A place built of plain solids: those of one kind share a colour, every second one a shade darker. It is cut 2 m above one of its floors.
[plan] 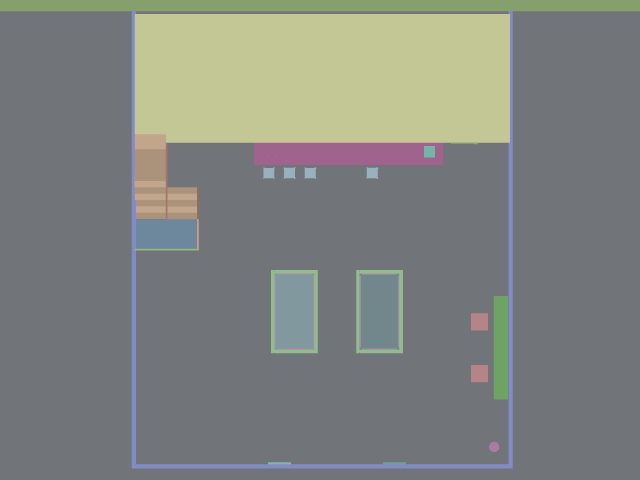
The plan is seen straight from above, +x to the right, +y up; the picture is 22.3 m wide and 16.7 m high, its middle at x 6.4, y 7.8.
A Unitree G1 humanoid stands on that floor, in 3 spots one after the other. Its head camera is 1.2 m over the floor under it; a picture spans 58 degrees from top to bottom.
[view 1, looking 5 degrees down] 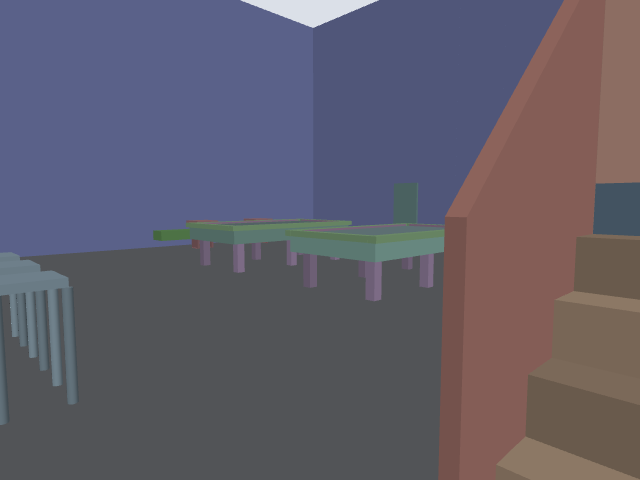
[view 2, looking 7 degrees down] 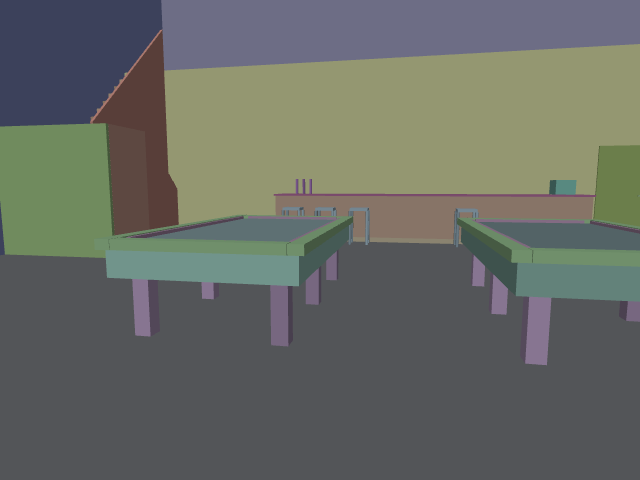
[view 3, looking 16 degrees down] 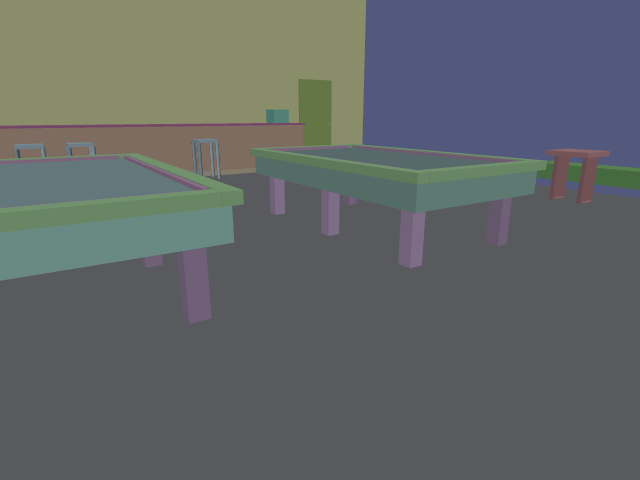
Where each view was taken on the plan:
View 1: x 1.60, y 10.63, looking -44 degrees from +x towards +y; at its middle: table_frame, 5.67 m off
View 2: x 6.99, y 1.00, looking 101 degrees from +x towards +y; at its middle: table_rail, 3.52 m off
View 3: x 5.39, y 1.65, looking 57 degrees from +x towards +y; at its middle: ground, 4.35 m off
